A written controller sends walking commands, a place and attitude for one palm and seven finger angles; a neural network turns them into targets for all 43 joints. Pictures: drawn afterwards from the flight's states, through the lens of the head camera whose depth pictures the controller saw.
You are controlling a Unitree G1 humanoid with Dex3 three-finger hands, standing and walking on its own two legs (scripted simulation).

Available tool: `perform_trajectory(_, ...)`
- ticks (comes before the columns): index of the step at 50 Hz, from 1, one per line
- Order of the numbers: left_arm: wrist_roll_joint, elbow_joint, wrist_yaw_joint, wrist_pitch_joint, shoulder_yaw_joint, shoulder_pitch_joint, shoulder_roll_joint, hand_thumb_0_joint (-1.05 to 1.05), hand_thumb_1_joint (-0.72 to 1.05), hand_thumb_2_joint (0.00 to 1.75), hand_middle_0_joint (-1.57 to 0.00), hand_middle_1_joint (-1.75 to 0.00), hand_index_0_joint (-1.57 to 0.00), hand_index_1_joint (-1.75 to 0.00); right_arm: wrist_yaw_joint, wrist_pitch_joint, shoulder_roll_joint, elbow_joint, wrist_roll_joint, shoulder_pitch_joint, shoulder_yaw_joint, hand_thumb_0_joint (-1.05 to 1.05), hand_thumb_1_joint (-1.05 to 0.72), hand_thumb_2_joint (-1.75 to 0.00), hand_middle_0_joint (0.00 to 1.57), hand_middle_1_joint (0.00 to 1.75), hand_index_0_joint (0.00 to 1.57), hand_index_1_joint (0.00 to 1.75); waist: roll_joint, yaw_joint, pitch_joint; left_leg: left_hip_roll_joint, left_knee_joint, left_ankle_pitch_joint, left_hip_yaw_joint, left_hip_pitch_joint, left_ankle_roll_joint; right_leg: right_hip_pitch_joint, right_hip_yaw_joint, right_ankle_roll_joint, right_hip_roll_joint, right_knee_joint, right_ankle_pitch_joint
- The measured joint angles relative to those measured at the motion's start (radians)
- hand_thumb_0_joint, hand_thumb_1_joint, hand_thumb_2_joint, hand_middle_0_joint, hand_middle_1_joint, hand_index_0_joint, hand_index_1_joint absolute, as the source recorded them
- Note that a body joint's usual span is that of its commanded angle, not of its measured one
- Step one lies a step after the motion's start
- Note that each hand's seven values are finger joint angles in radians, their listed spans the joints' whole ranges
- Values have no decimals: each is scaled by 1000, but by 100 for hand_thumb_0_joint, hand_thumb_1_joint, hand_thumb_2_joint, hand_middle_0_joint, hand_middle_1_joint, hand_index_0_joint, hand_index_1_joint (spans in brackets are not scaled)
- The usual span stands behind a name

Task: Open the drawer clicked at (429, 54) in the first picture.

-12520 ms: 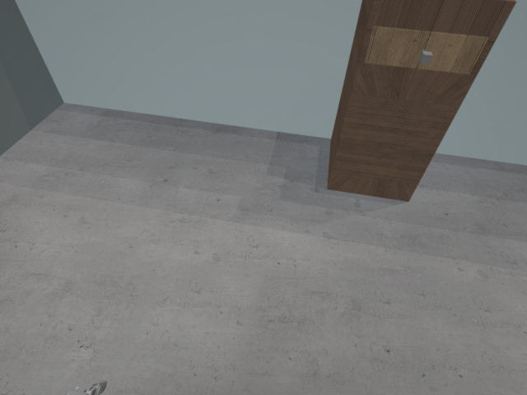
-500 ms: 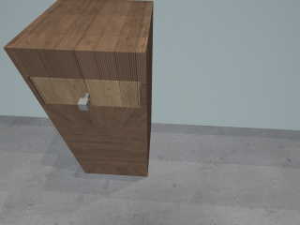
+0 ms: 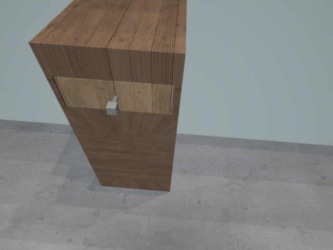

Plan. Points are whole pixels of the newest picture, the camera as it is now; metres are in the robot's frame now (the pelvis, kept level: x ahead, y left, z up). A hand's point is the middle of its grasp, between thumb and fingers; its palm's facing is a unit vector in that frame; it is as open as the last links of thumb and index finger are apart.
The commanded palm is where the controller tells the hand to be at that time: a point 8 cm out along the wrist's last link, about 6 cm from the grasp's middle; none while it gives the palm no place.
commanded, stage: come to a stop and stand still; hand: left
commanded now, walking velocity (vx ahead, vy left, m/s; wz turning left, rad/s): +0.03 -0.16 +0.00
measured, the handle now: (113, 104) +0.54 +0.21 +0.00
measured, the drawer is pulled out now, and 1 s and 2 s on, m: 0.00 0.00 0.00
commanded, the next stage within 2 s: look again from close up in 1.36 s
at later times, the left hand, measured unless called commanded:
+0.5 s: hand out of the picture +0.06 +0.13 -0.17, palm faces +0.07 -0.97 -0.22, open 7.2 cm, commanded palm none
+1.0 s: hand out of the picture -0.05 +0.15 -0.17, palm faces +0.05 -0.98 -0.18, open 7.4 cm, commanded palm none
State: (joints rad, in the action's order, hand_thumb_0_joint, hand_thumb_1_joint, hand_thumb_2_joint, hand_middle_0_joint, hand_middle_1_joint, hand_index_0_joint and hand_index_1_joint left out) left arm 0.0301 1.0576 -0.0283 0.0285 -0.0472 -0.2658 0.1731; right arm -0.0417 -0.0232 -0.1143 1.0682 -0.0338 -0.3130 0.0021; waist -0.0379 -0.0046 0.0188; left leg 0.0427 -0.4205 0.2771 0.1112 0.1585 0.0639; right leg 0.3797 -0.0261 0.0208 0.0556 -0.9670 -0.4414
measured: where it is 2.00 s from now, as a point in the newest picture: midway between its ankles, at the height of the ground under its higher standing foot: outside the picture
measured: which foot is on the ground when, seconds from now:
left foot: down 0.00-1.00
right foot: up 0.00-0.22, down 0.24-1.00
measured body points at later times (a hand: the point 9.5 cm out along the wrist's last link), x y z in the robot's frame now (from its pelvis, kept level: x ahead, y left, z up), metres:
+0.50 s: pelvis +0.02 -0.05 -0.01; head +0.00 -0.06 +0.44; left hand +0.06 +0.18 -0.15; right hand +0.03 -0.29 -0.16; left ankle -0.03 +0.08 -0.74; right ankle +0.01 -0.13 -0.74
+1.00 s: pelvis -0.02 -0.01 +0.00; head -0.04 -0.01 +0.45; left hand -0.05 +0.20 -0.16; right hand -0.04 -0.24 -0.15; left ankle -0.03 +0.08 -0.74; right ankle +0.01 -0.13 -0.74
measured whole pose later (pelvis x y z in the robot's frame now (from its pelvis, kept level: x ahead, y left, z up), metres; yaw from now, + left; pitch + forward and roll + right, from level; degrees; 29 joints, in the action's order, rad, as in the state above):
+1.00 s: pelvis -0.02 -0.01 +0.00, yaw +0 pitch -3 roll -1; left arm 0.01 1.09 -0.04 -0.01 0.01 -0.38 0.15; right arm -0.02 0.00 -0.15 1.12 -0.01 -0.34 0.00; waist 0.00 0.00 0.01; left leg -0.01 -0.43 0.26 0.08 0.13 0.03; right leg 0.18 -0.06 0.00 0.02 -0.40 -0.17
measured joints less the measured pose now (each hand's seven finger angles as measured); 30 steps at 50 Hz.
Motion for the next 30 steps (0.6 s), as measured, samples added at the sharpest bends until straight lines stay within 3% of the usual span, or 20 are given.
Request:
perform_trajectory(4,-3,4,2,-3,4,15,-5,1,93,89,-19,-30,-20,-30,-2,-12,28,28,-3,-35,-13,1,-92,-90,20,29,20,30,3,16,-1,-7,48,-22,-7,-29,-9,-11,-9,-12,-4,53,10)
perform_trajectory(8,-12,6,2,-5,7,43,-3,1,95,89,-20,-30,-20,-30,-3,-9,44,57,-3,-57,-16,1,-91,-90,20,29,20,30,11,33,20,-20,43,-17,-12,-41,-26,-56,-14,-12,-5,216,7)
perform_trajectory(10,-15,-4,3,-10,18,48,1,1,95,89,-20,-30,-20,-30,2,6,42,61,1,-70,-14,1,-91,-90,20,30,20,30,12,35,23,-22,18,-2,-7,-34,-38,-82,-13,-11,-5,311,40)
perform_trajectory(12,-12,-31,2,-28,29,31,10,1,95,89,-20,-30,-20,-30,9,18,35,47,4,-84,-10,1,-91,-90,20,30,21,30,3,32,11,-26,-62,42,4,10,-54,-93,-5,-7,-3,391,180)
perform_trajectory(15,-13,-28,-10,-35,33,17,-9,1,95,89,-20,-30,-20,-30,5,21,3,32,12,-86,7,1,-91,-90,20,30,21,30,48,58,-1,-63,-129,77,-31,26,-70,-103,-38,10,-35,358,129)
perform_trajectory(17,-16,-33,-11,-39,34,3,-15,1,95,89,-20,-30,-20,-30,4,24,-17,21,11,-87,15,1,-91,-90,20,30,20,30,61,62,-24,-75,-146,95,-48,28,-75,-117,-55,19,-46,361,100)
perform_trajectory(30,-23,-29,-14,-51,40,-26,-4,0,93,89,-20,-30,-20,-30,2,24,-78,-24,16,44,26,1,-91,-90,20,29,20,30,41,12,-42,-101,-92,61,-67,-30,-92,-201,-76,29,-75,466,159)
